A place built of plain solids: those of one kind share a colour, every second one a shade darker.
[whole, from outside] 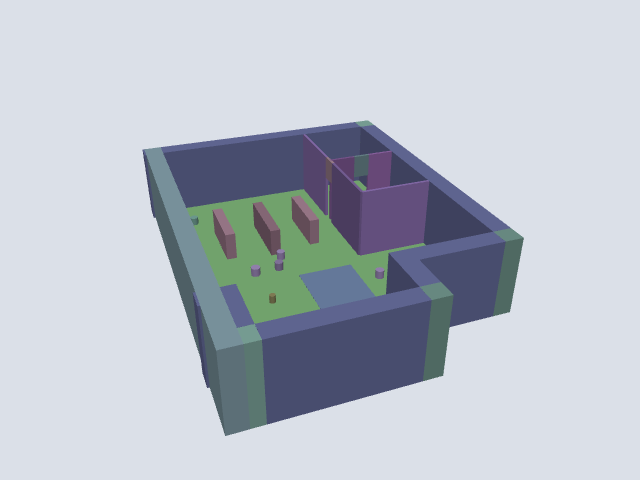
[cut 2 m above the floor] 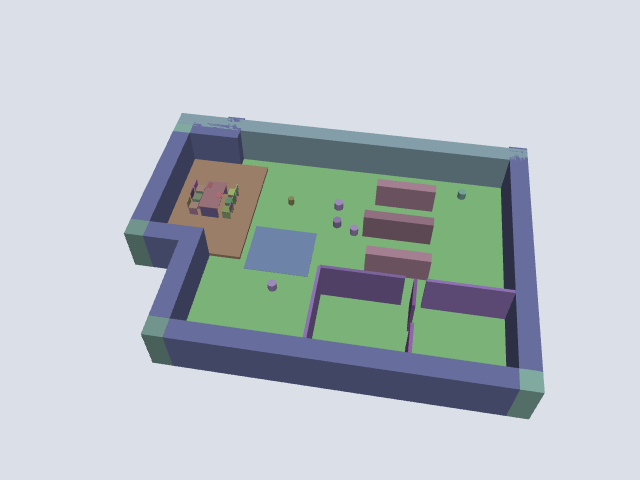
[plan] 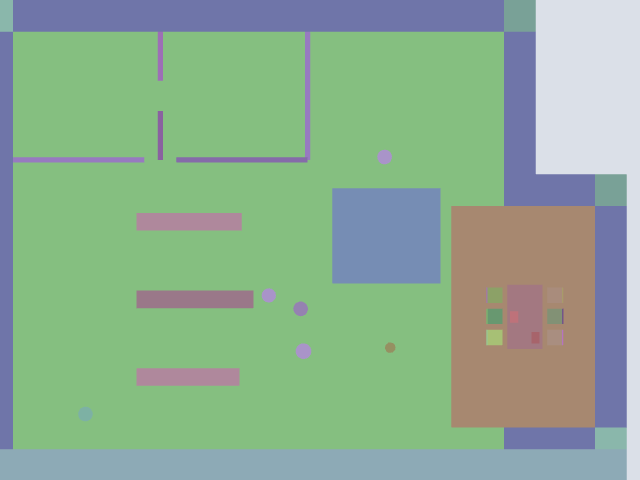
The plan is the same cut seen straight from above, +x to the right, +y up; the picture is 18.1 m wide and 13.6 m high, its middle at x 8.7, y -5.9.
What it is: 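A small branch library with a raised bay, one wing of it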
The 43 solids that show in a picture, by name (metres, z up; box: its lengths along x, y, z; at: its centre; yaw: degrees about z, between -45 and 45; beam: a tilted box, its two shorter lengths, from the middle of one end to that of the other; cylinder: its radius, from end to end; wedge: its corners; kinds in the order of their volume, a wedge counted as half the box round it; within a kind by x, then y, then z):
{
 "wall_1": {"box": [0.9, 12.83, 3.85], "at": [-0.45, -6.41, 1.62]},
 "wall_2": {"box": [13.92, 0.9, 3.85], "at": [6.96, 0.45, 1.62]},
 "wall_3": {"box": [0.9, 1.62, 3.85], "at": [14.37, -12.02, 1.62]},
 "wall_4": {"box": [0.9, 4.94, 3.85], "at": [14.37, -2.47, 1.62]},
 "wall_5": {"box": [2.58, 0.9, 3.85], "at": [15.2, -11.66, 1.62]},
 "wall_6": {"box": [2.58, 0.9, 3.85], "at": [15.2, -4.49, 1.62]},
 "wall_7": {"box": [0.9, 6.28, 3.85], "at": [16.94, -8.08, 1.62]},
 "wall_wing_1": {"box": [18.29, 0.9, 3.85], "at": [8.25, -12.28, 1.62]},
 "floor_main_1": {"box": [13.92, 11.83, 0.3], "at": [6.96, -5.91, -0.15]},
 "wall_corner_1": {"box": [0.9, 0.9, 3.85], "at": [-0.45, 0.45, 1.62]},
 "wall_corner_2": {"box": [0.9, 0.9, 3.85], "at": [14.37, 0.45, 1.62]},
 "wall_corner_3": {"box": [0.9, 0.9, 3.85], "at": [16.94, -11.66, 1.62]},
 "wall_corner_4": {"box": [0.9, 0.9, 3.85], "at": [16.94, -4.49, 1.62]},
 "step_bay_1": {"box": [4.08, 6.28, 0.47], "at": [14.45, -8.08, -0.07]},
 "work_1": {"box": [3.73, 0.15, 3.85], "at": [1.86, -3.63, 1.62]},
 "work_2": {"box": [3.73, 0.15, 3.85], "at": [6.49, -3.63, 1.62]},
 "work_3": {"box": [0.15, 3.63, 3.85], "at": [8.35, -1.82, 1.62]},
 "isl_1": {"box": [2.92, 0.5, 1.4], "at": [4.96, -9.78, 0.7]},
 "isl_2": {"box": [2.98, 0.5, 1.4], "at": [4.99, -5.38, 0.7]},
 "isl_3": {"box": [3.32, 0.5, 1.4], "at": [5.16, -7.58, 0.7]},
 "wc_1": {"box": [0.15, 1.39, 3.85], "at": [4.17, -2.94, 1.62]},
 "wc_2": {"box": [0.15, 1.39, 3.85], "at": [4.17, -0.7, 1.62]},
 "low_kid_rug_1": {"box": [3.07, 2.7, 0.06], "at": [10.58, -5.78, -0.02]},
 "zclutw_stool_1": {"cylinder": 0.2, "from": [7.25, -7.47, -0.05], "to": [7.25, -7.47, 0.41]},
 "zclutw_stool_2": {"cylinder": 0.21, "from": [8.15, -7.85, -0.05], "to": [8.15, -7.85, 0.41]},
 "zclutw_stool_3": {"cylinder": 0.22, "from": [8.23, -9.05, -0.05], "to": [8.23, -9.05, 0.41]},
 "zclutw_stool_4": {"cylinder": 0.21, "from": [10.53, -3.55, -0.05], "to": [10.53, -3.55, 0.4]},
 "work_head_1": {"box": [0.9, 0.15, 1.2], "at": [4.17, -3.63, 2.95]},
 "wc_head_1": {"box": [0.15, 0.85, 1.2], "at": [4.17, -1.82, 2.95]},
 "zbay_table_top_1": {"box": [1.01, 1.82, 0.04], "at": [14.5, -8.08, 0.9]},
 "zclut_stool_1": {"cylinder": 0.21, "from": [2.05, -10.83, -0.05], "to": [2.05, -10.83, 0.39]},
 "zclutw_bin_1": {"cylinder": 0.15, "from": [10.69, -8.95, -0.05], "to": [10.69, -8.95, 0.38]},
 "zbay_table_end_1": {"box": [0.89, 0.04, 0.71], "at": [14.5, -7.23, 0.53]},
 "zbay_table_chair0n_seat_1": {"box": [0.44, 0.44, 0.05], "at": [15.36, -7.46, 0.61]},
 "zbay_table_chair0s_seat_1": {"box": [0.44, 0.44, 0.05], "at": [13.65, -7.46, 0.61]},
 "zbay_table_chair1n_seat_1": {"box": [0.44, 0.44, 0.05], "at": [15.36, -8.06, 0.61]},
 "zbay_table_chair1s_seat_1": {"box": [0.44, 0.44, 0.05], "at": [13.65, -8.06, 0.61]},
 "zbay_table_chair2n_seat_1": {"box": [0.44, 0.44, 0.05], "at": [15.36, -8.66, 0.61]},
 "zbay_table_chair2s_seat_1": {"box": [0.44, 0.44, 0.05], "at": [13.65, -8.66, 0.61]},
 "zbay_table_chair0n_side_1": {"box": [0.42, 0.03, 0.42], "at": [15.36, -7.26, 0.38]},
 "zbay_table_chair0s_side_1": {"box": [0.42, 0.03, 0.42], "at": [13.65, -7.26, 0.38]},
 "zbay_table_1": {"box": [0.23, 0.33, 0.02], "at": [14.2, -8.08, 0.93]},
 "zbay_table_2": {"box": [0.23, 0.33, 0.02], "at": [14.81, -8.67, 0.93]}
}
